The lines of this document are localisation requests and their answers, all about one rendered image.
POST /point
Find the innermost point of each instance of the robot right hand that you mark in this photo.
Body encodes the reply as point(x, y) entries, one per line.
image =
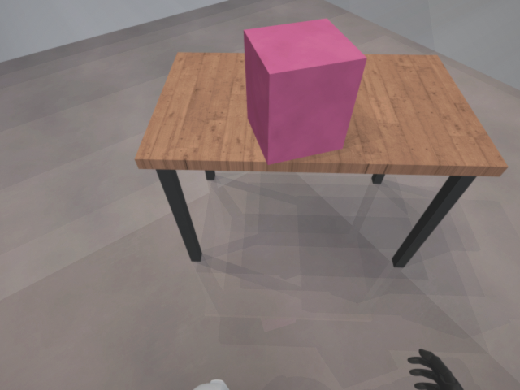
point(440, 372)

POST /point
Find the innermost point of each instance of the left robot shin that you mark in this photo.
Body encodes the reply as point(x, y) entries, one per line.
point(218, 381)

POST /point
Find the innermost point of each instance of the carton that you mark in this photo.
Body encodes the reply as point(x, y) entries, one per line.
point(302, 81)

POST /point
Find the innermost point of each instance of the table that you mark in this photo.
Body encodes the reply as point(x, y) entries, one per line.
point(409, 118)

